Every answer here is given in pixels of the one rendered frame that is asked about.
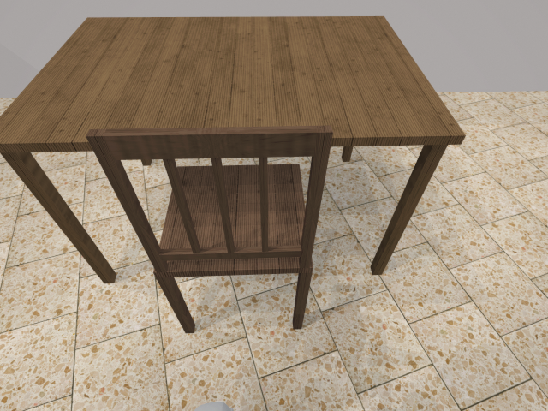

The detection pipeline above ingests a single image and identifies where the chair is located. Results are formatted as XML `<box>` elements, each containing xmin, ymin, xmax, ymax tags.
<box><xmin>86</xmin><ymin>125</ymin><xmax>333</xmax><ymax>333</ymax></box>

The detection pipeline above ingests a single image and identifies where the table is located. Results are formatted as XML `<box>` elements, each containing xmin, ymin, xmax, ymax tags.
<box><xmin>0</xmin><ymin>16</ymin><xmax>466</xmax><ymax>283</ymax></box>

